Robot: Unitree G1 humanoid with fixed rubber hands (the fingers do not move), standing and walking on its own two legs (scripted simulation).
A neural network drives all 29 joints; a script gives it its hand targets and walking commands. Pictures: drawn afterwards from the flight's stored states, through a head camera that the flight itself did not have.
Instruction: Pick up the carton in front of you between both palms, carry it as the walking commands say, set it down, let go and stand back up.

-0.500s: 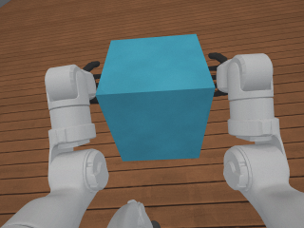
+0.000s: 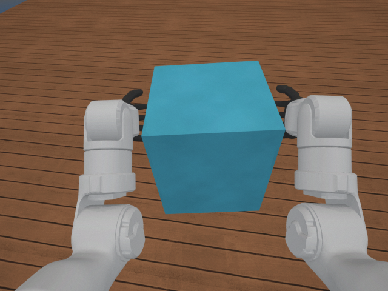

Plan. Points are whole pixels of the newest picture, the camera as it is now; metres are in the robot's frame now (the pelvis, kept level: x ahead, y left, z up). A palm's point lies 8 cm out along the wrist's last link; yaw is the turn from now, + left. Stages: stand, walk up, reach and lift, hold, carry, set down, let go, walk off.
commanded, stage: carry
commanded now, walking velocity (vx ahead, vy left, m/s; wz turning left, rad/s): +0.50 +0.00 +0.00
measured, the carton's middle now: (209, 141) +0.39 +0.01 +0.11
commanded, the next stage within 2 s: none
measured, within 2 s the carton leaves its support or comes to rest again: neither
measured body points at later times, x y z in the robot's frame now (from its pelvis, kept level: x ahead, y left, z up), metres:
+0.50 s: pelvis +0.29 +0.03 +0.02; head +0.30 +0.04 +0.47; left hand +0.60 +0.19 +0.08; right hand +0.59 -0.12 +0.09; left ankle +0.31 +0.13 -0.72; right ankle +0.19 -0.07 -0.65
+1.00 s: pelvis +0.59 -0.02 +0.02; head +0.56 -0.03 +0.47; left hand +0.85 +0.14 +0.10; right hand +0.87 -0.16 +0.10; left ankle +0.61 +0.13 -0.66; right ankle +0.59 -0.10 -0.72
